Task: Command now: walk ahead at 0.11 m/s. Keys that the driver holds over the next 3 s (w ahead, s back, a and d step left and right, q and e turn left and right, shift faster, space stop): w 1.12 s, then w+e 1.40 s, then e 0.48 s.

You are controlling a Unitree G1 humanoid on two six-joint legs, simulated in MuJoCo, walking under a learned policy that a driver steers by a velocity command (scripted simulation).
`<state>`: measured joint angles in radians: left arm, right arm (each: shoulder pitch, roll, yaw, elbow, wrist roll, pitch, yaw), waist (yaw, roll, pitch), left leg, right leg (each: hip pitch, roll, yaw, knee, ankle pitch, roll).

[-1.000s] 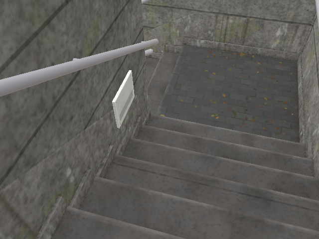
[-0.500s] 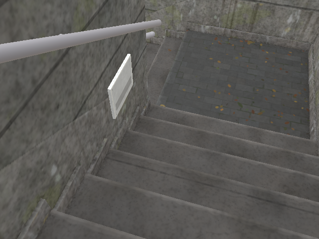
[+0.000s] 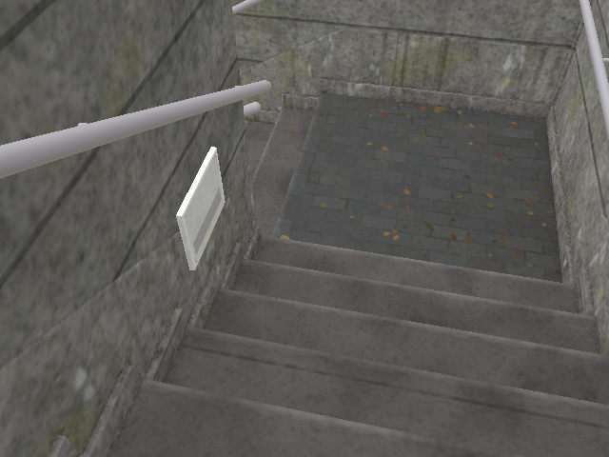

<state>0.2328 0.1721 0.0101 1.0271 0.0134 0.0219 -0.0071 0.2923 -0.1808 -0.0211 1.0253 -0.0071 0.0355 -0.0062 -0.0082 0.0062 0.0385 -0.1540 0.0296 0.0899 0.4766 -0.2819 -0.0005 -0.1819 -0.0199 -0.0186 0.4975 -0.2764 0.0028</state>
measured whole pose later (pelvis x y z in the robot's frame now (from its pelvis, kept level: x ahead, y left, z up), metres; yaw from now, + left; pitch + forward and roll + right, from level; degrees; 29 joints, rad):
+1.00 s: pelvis +0.37 +0.02 -0.18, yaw +1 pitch -1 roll -3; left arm 0.47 0.19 0.03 1.08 -0.01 -0.09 -0.01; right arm 0.24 -0.21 -0.03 0.94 -0.03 0.00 0.03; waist -0.02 0.03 0.01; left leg -0.76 0.09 -0.08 0.98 0.19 0.03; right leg -0.15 0.08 -0.10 0.57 -0.41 -0.07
